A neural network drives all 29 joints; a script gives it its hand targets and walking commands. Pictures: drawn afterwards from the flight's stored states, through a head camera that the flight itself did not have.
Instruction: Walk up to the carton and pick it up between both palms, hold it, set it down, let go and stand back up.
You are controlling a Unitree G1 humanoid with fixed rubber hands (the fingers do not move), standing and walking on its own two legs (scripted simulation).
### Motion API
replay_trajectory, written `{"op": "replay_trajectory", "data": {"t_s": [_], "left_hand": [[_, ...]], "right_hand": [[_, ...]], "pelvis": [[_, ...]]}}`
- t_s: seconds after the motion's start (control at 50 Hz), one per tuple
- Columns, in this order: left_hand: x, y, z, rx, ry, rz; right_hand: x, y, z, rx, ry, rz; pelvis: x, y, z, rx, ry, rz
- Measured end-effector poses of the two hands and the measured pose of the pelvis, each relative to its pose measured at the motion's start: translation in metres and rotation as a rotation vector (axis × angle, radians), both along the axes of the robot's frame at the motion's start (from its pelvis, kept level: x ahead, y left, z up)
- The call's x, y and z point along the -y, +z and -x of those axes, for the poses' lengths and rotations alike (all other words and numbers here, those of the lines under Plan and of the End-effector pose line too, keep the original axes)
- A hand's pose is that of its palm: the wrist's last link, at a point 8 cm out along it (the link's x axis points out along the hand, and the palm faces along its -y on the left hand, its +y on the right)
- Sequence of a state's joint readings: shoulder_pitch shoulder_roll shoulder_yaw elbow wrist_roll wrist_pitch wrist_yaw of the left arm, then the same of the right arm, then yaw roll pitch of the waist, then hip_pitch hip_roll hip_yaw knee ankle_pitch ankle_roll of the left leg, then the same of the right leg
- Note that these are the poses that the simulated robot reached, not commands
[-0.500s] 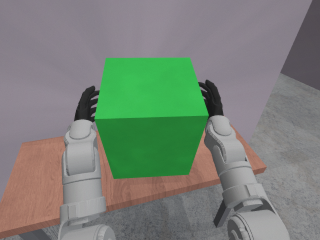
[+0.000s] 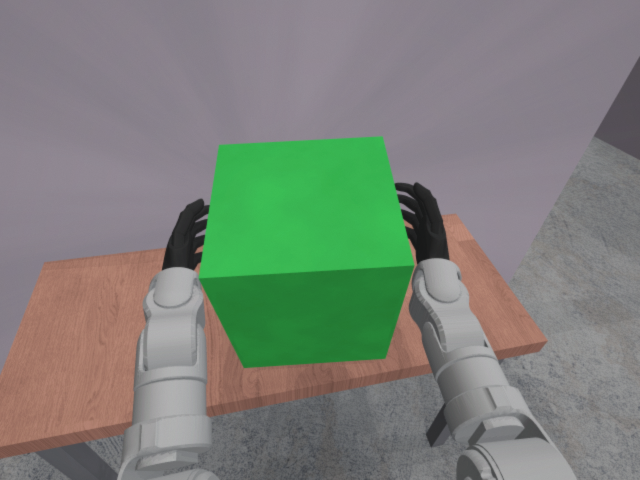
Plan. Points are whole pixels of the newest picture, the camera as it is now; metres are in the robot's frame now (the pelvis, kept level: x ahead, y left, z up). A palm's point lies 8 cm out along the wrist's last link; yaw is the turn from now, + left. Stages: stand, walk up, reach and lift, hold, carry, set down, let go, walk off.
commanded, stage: set down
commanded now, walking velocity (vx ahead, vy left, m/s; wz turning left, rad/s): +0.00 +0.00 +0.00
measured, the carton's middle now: (308, 260) +0.40 +0.02 +0.08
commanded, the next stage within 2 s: none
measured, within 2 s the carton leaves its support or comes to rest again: neither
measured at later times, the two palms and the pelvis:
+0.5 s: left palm (180, 279) +0.36 +0.18 +0.09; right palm (413, 258) +0.37 -0.11 +0.11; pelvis -0.01 +0.00 +0.00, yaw -1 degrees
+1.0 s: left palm (187, 282) +0.38 +0.19 +0.06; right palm (403, 257) +0.40 -0.11 +0.09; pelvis +0.01 +0.01 +0.00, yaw -2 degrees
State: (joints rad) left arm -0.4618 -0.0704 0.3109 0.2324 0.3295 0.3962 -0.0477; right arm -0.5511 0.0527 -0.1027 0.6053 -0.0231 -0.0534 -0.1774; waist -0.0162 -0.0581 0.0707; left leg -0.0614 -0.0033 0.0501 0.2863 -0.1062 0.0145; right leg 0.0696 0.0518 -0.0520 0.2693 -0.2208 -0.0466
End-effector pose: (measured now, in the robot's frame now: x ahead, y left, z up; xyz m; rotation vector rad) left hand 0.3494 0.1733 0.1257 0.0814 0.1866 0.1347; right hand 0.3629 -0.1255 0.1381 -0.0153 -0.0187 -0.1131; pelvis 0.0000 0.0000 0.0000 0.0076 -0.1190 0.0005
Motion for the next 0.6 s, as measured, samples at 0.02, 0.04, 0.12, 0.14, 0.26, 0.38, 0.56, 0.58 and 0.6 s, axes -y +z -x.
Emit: {"op": "replay_trajectory", "data": {"t_s": [0.02,0.04,0.12,0.14,0.26,0.38,0.56,0.58,0.6], "left_hand": [[0.000,-0.001,-0.001,-0.005,-0.003,0.001],[0.000,-0.002,-0.001,-0.010,-0.005,0.003],[0.000,-0.008,-0.001,-0.033,-0.009,0.014],[-0.001,-0.010,-0.001,-0.037,-0.008,0.017],[-0.005,-0.019,0.001,-0.051,0.001,0.021],[-0.009,-0.025,-0.001,-0.068,0.011,0.022],[-0.011,-0.037,-0.011,-0.078,0.007,0.051],[-0.011,-0.038,-0.012,-0.079,0.006,0.054],[-0.011,-0.040,-0.014,-0.080,0.005,0.056]], "right_hand": [[0.000,0.000,0.000,-0.004,-0.002,0.002],[0.000,-0.001,0.000,-0.009,-0.004,0.004],[0.000,-0.006,0.001,-0.030,-0.010,0.004],[-0.001,-0.008,0.001,-0.034,-0.010,0.005],[-0.005,-0.018,0.001,-0.046,-0.003,0.002],[-0.009,-0.025,-0.004,-0.062,0.004,0.003],[-0.012,-0.028,-0.013,-0.074,-0.001,0.014],[-0.012,-0.028,-0.014,-0.075,-0.002,0.014],[-0.012,-0.028,-0.015,-0.076,-0.003,0.015]], "pelvis": [[0.000,0.000,0.000,0.004,0.000,-0.001],[0.001,0.000,-0.001,0.008,-0.001,-0.002],[0.001,0.000,-0.001,0.016,-0.003,-0.004],[0.001,0.000,-0.001,0.016,-0.003,-0.004],[0.000,0.000,0.003,-0.001,-0.005,-0.001],[-0.002,0.001,0.007,-0.023,-0.009,0.001],[-0.004,0.002,0.004,-0.054,-0.018,0.001],[-0.004,0.002,0.003,-0.056,-0.020,0.000],[-0.005,0.002,0.002,-0.058,-0.021,0.000]]}}
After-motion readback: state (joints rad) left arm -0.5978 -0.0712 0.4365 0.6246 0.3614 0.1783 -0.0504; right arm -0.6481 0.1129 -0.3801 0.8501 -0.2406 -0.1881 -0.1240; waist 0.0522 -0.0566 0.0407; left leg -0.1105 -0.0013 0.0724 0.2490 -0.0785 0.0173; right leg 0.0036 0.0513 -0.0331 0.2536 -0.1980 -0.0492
